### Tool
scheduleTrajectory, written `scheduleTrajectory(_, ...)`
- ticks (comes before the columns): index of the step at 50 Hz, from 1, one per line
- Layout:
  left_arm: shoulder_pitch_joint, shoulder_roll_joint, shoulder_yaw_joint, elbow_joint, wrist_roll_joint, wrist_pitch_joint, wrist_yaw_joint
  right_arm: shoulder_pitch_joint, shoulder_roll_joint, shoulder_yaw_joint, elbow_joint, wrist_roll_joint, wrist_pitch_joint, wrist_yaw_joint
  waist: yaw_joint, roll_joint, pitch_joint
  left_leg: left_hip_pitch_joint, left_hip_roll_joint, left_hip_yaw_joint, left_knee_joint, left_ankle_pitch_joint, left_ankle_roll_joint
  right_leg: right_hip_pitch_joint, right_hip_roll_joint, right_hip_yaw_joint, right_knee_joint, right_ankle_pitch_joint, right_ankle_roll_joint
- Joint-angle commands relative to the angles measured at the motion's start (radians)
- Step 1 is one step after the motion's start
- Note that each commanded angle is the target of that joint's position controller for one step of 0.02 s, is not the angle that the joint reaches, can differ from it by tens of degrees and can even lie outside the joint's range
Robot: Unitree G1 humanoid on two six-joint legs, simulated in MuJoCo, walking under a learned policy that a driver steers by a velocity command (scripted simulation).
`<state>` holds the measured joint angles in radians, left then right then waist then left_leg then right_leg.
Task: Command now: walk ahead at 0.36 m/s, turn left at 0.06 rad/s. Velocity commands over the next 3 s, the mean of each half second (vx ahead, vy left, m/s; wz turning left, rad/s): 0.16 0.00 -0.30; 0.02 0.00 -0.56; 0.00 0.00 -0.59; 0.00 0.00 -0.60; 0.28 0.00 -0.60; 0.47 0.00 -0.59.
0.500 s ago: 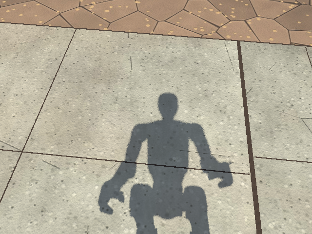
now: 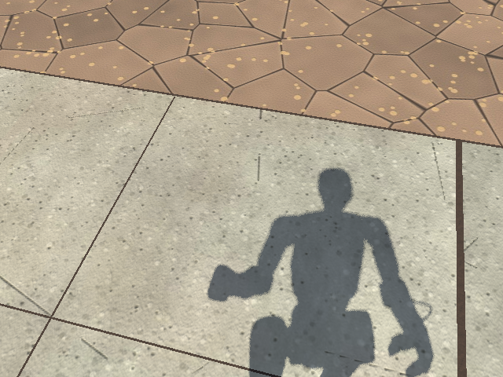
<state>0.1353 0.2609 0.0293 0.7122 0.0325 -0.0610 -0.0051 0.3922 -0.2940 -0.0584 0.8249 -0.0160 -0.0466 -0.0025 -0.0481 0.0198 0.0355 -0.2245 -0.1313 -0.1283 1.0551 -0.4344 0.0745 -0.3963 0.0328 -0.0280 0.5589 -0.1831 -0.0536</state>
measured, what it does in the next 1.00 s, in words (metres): steps on the spot, turning right: left foot, then right foot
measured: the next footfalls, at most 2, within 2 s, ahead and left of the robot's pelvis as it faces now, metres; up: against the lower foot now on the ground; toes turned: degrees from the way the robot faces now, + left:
left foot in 0.38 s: +0.23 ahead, +0.09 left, +0.00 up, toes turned -12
right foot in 0.80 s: +0.09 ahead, -0.10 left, +0.00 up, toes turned -26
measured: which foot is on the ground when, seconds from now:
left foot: up 0.00-0.36, down 0.38-0.80, up 0.82-1.00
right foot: down 0.00-0.38, up 0.40-0.78, down 0.80-1.00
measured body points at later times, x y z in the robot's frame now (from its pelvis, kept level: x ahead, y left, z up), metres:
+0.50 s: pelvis +0.12 +0.01 +0.01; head +0.15 +0.03 +0.46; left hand +0.25 +0.28 -0.13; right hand +0.21 -0.27 -0.08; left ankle +0.19 +0.09 -0.73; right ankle +0.06 -0.08 -0.66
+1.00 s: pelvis +0.09 -0.01 +0.02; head +0.10 -0.05 +0.46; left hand +0.33 +0.17 -0.08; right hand +0.03 -0.31 -0.12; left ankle +0.17 +0.11 -0.65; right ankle +0.05 -0.08 -0.73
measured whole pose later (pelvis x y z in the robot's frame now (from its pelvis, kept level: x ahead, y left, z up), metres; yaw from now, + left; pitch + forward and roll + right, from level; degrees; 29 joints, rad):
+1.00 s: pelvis +0.09 -0.01 +0.02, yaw -32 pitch +0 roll +2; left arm 0.23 0.28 0.05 0.72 0.00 0.05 -0.01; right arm 0.22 -0.31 -0.06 0.76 -0.02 0.06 -0.01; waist -0.01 0.04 0.06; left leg -0.50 0.02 -0.01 1.03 -0.37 -0.04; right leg -0.22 0.07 0.07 0.44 -0.22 -0.08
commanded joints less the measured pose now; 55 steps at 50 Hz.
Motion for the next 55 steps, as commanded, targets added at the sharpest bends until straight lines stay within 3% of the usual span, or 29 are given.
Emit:
scheduleTrajectory(1,0.131,0.086,0.028,0.01,-0.018,-0.012,-0.002,-0.016,-0.074,-0.009,-0.072,-0.019,-0.008,0.006,0.043,-0.059,-0.047,-0.319,0.105,0.022,0.124,0.06,-0.028,0.324,-0.301,0.381,-0.249,0.493,-0.174)
scheduleTrajectory(3,0.151,0.078,0.02,0.046,-0.03,-0.026,-0.008,-0.009,-0.055,-0.001,-0.069,-0.03,0.007,0.012,0.021,-0.115,-0.074,-0.258,0.115,0.064,0.052,0.073,-0.058,0.296,-0.237,0.268,-0.238,0.809,-0.159)
scheduleTrajectory(6,0.166,0.123,0.031,0.074,-0.031,-0.026,-0.008,-0.043,-0.028,0.013,-0.078,-0.023,0.016,0.013,0.007,-0.12,-0.105,-0.243,0.11,0.103,-0.07,0.106,-0.095,0.289,-0.204,0.211,-0.232,0.953,-0.171)
scheduleTrajectory(10,0.198,0.148,0.045,0.09,-0.029,0.007,-0.003,-0.157,-0.021,0.029,-0.103,-0.009,0.031,0.001,0.038,-0.141,-0.115,-0.196,0.101,0.122,-0.24,0.199,-0.105,0.244,-0.17,0.202,-0.209,0.842,-0.146)
scheduleTrajectory(14,0.219,0.162,0.059,0.092,-0.024,0.037,0.001,-0.231,-0.039,0.03,-0.121,0.001,0.037,-0.019,0.063,-0.14,-0.095,-0.151,0.09,0.108,-0.342,0.208,-0.093,0.217,-0.175,0.282,-0.168,0.664,-0.133)
scheduleTrajectory(16,0.2,0.171,0.068,0.082,-0.023,0.051,0.006,-0.219,-0.047,0.029,-0.12,0.005,0.029,-0.028,0.054,-0.139,-0.074,-0.104,0.087,0.094,-0.44,0.195,-0.078,0.205,-0.174,0.344,-0.131,0.551,-0.118)
scheduleTrajectory(17,0.172,0.173,0.071,0.073,-0.028,0.059,0.01,-0.187,-0.046,0.028,-0.113,0.004,0.021,-0.033,0.029,-0.13,-0.064,-0.039,0.09,0.091,-0.548,0.249,-0.067,0.178,-0.155,0.364,-0.096,0.459,-0.093)
scheduleTrajectory(18,0.156,0.16,0.07,0.061,-0.036,0.063,0.013,-0.152,-0.062,0.024,-0.106,-0.005,0.009,-0.04,0.013,-0.101,-0.062,0.055,0.135,0.055,-0.655,0.342,-0.051,0.122,-0.12,0.373,-0.044,0.329,-0.055)
scheduleTrajectory(19,0.186,0.096,0.054,0.035,-0.042,0.061,0.013,-0.117,-0.132,0.01,-0.115,-0.018,0.001,-0.051,0.028,0.054,-0.126,0.176,0.355,-0.119,-0.686,0.502,-0.001,0.045,-0.054,0.301,0.116,0.058,-0.01)
scheduleTrajectory(20,0.282,0.054,0.047,0.028,-0.045,0.069,0.021,-0.144,-0.208,-0.008,-0.129,-0.003,0.019,-0.048,0.068,0.251,-0.148,0.216,0.565,-0.336,-0.715,0.764,0.144,-0.083,0.122,0.108,0.31,-0.466,0.017)
scheduleTrajectory(21,0.283,0.131,0.064,0.05,-0.011,0.083,0.025,-0.108,-0.155,-0.006,-0.121,0.012,0.032,-0.046,0.044,0.171,-0.162,0.182,0.58,-0.358,-0.72,0.766,0.217,-0.107,0.072,0.074,0.501,-0.51,0.026)
scheduleTrajectory(22,0.248,0.147,0.074,0.058,-0.005,0.094,0.021,-0.142,-0.093,0.013,-0.13,0.01,0.034,-0.047,0.06,0.086,-0.112,0.131,0.518,-0.269,-0.732,0.696,0.203,-0.114,0.041,0.094,0.563,-0.437,0.034)
scheduleTrajectory(23,0.225,0.136,0.076,0.061,-0.006,0.104,0.015,-0.204,-0.061,0.021,-0.141,0.005,0.038,-0.048,0.079,0.062,-0.069,0.076,0.456,-0.169,-0.752,0.632,0.168,-0.106,0.016,0.096,0.578,-0.37,0.051)
scheduleTrajectory(25,0.211,0.125,0.075,0.057,-0.008,0.123,0.0,-0.24,-0.063,0.021,-0.149,-0.007,0.039,-0.054,0.088,0.122,-0.059,0.048,0.383,-0.042,-0.76,0.647,0.134,-0.09,0.009,0.072,0.6,-0.289,0.082)
scheduleTrajectory(26,0.207,0.119,0.074,0.055,-0.014,0.129,-0.005,-0.234,-0.066,0.019,-0.145,-0.01,0.038,-0.052,0.087,0.121,-0.068,0.047,0.367,-0.001,-0.753,0.669,0.131,-0.08,0.014,0.062,0.598,-0.268,0.092)
scheduleTrajectory(30,0.134,0.101,0.062,0.018,-0.02,0.144,-0.022,-0.19,-0.087,0.005,-0.128,-0.012,0.038,-0.046,0.056,0.128,-0.081,0.085,0.392,0.046,-0.756,0.563,0.144,-0.077,-0.006,0.04,0.47,-0.246,0.103)
scheduleTrajectory(35,0.065,0.095,0.047,-0.028,-0.027,0.146,-0.037,-0.181,-0.134,-0.017,-0.12,-0.022,0.047,-0.025,0.029,0.157,-0.086,0.044,0.419,0.094,-0.733,0.454,0.134,0.055,-0.019,-0.021,0.24,-0.272,0.068)
scheduleTrajectory(38,0.086,0.094,0.045,-0.037,-0.03,0.135,-0.039,-0.185,-0.162,-0.03,-0.114,-0.013,0.057,-0.018,0.05,0.145,-0.098,0.03,0.43,0.125,-0.661,0.46,0.1,0.149,-0.008,-0.055,0.067,-0.215,0.035)
scheduleTrajectory(39,0.118,0.095,0.045,-0.027,-0.027,0.126,-0.036,-0.187,-0.163,-0.033,-0.111,-0.006,0.062,-0.017,0.072,0.117,-0.099,-0.016,0.416,0.159,-0.604,0.417,0.058,0.229,0.005,-0.057,-0.057,-0.134,0.018)
scheduleTrajectory(40,0.138,0.127,0.052,-0.02,-0.018,0.115,-0.027,-0.147,-0.148,-0.034,-0.097,-0.008,0.067,-0.014,0.078,0.016,-0.08,-0.098,0.379,0.211,-0.498,0.293,-0.013,0.296,-0.027,0.043,-0.198,-0.072,0.001)
scheduleTrajectory(41,0.137,0.228,0.069,-0.039,-0.009,0.104,-0.014,-0.102,-0.066,-0.018,-0.118,-0.021,0.076,-0.006,0.047,-0.271,-0.06,-0.314,0.254,0.312,-0.229,-0.083,-0.1,0.372,-0.3,0.413,-0.306,0.037,-0.055)
scheduleTrajectory(42,0.181,0.332,0.101,-0.043,-0.005,0.105,-0.011,-0.236,-0.071,-0.011,-0.183,-0.018,0.095,-0.028,0.118,-0.31,0.006,-0.412,0.137,0.188,-0.108,-0.201,-0.114,0.229,-0.423,0.562,-0.302,0.255,-0.197)
scheduleTrajectory(43,0.174,0.272,0.091,-0.033,-0.008,0.106,-0.006,-0.255,-0.092,-0.015,-0.177,-0.011,0.104,-0.03,0.099,-0.179,0.02,-0.399,0.17,0.114,-0.025,-0.127,-0.112,0.224,-0.366,0.476,-0.29,0.258,-0.208)
scheduleTrajectory(44,0.108,0.227,0.076,-0.041,-0.017,0.107,0.0,-0.225,-0.091,-0.019,-0.158,0.003,0.101,-0.024,0.058,-0.152,0.029,-0.382,0.173,0.095,-0.016,-0.036,-0.105,0.204,-0.297,0.396,-0.287,0.22,-0.183)
scheduleTrajectory(45,0.048,0.203,0.07,-0.053,-0.017,0.11,0.002,-0.195,-0.101,-0.023,-0.136,0.005,0.092,-0.02,0.03,-0.144,0.019,-0.367,0.171,0.091,-0.023,0.028,-0.103,0.214,-0.234,0.345,-0.281,0.203,-0.15)
scheduleTrajectory(47,0.038,0.173,0.062,-0.063,-0.027,0.104,0.005,-0.157,-0.112,-0.03,-0.113,-0.015,0.088,-0.012,0.029,-0.15,-0.042,-0.345,0.154,0.103,0.023,0.077,-0.111,0.264,-0.191,0.307,-0.252,0.327,-0.149)
scheduleTrajectory(49,0.077,0.178,0.066,-0.054,-0.032,0.098,0.002,-0.169,-0.098,-0.028,-0.119,-0.009,0.091,-0.008,0.041,-0.116,-0.067,-0.354,0.148,0.097,0.018,0.085,-0.119,0.304,-0.193,0.323,-0.24,0.354,-0.156)
scheduleTrajectory(55,0.153,0.201,0.078,-0.04,-0.021,0.098,0.007,-0.236,-0.086,-0.019,-0.15,-0.004,0.096,-0.017,0.086,-0.141,-0.052,-0.364,0.13,0.076,-0.149,0.048,-0.122,0.343,-0.199,0.437,-0.226,0.253,-0.185)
